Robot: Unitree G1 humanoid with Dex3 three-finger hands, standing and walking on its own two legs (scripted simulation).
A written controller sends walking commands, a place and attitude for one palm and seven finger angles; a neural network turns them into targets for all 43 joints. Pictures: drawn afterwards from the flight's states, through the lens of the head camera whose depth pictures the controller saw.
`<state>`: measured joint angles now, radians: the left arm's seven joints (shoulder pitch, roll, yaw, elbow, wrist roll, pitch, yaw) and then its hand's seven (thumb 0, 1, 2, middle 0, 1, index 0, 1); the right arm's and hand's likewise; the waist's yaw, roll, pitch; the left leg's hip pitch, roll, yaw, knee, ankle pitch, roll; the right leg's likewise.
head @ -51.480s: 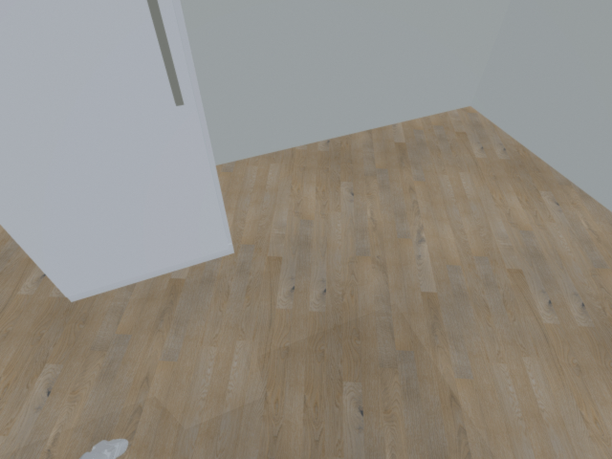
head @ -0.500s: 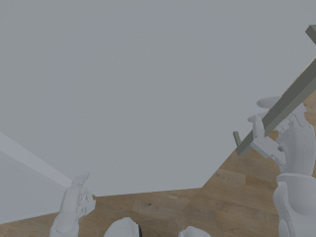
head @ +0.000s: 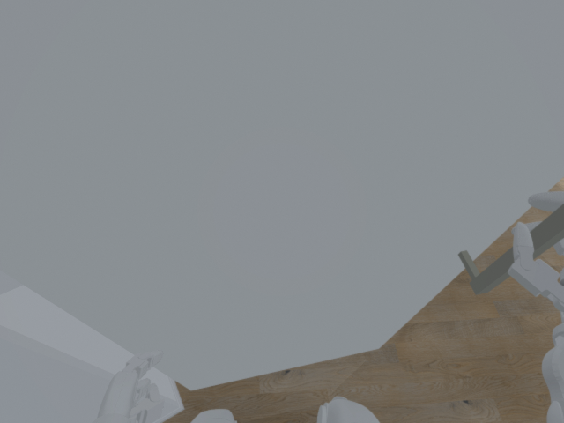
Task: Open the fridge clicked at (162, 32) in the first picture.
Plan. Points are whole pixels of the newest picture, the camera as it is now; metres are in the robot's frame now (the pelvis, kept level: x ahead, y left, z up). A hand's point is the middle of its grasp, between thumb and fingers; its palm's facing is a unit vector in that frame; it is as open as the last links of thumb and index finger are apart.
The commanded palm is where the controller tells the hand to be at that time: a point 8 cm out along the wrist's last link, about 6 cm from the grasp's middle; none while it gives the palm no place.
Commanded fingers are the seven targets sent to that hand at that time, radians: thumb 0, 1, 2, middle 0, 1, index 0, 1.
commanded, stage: walk backward, drawing the door open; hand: right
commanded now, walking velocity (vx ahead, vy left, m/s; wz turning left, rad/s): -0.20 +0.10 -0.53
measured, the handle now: (536, 216) +0.35 -0.24 +0.15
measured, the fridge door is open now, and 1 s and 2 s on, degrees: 108 109 106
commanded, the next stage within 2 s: stop walking and hold the door back in 0.40 s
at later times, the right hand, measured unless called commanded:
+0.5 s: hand (521, 264) +0.29 -0.22 +0.14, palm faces +0.47 +0.85 -0.26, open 6.6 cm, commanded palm +0.25 -0.25 +0.14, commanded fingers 0.00 -0.90 -0.90 0.45 1.40 0.45 1.40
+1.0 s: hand (524, 267) +0.29 -0.22 +0.14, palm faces +0.36 +0.92 -0.17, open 6.5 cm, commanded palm +0.24 -0.24 +0.14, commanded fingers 0.00 -0.90 -0.90 0.45 1.40 0.45 1.40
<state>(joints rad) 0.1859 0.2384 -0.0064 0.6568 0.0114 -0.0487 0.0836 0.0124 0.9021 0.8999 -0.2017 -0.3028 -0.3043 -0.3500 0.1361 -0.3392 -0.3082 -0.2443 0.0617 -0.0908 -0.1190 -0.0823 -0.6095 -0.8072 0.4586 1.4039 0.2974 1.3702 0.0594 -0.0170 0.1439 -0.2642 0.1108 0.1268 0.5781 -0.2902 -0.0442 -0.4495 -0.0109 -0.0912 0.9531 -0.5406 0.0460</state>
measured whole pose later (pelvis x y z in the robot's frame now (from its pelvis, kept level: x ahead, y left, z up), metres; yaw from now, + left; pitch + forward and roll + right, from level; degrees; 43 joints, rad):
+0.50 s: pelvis -0.06 +0.07 +0.01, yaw -4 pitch +2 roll +2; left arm 0.13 0.22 -0.06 0.63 0.00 -0.11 0.07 0.01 0.90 0.90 -0.21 -0.30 -0.28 -0.34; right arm -0.23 -0.40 -0.36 0.14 0.10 -0.07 -0.13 -0.05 -0.65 -0.81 0.42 1.34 0.22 1.33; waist 0.03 -0.06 0.16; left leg -0.19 -0.02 0.01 0.45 -0.30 0.00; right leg -0.48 -0.03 0.02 0.74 -0.38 0.03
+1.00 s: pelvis -0.08 +0.03 +0.02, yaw -7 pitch +0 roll +2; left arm 0.18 0.19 -0.05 0.64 -0.01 -0.11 0.07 0.01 0.90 0.90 -0.20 -0.30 -0.22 -0.31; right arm -0.38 -0.30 -0.16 0.18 0.05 -0.04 -0.14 -0.02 -0.70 -0.79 0.37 1.37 0.22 1.32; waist 0.00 -0.03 0.16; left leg -0.30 -0.01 0.04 0.70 -0.38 -0.01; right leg -0.24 0.01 -0.08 0.45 -0.22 -0.08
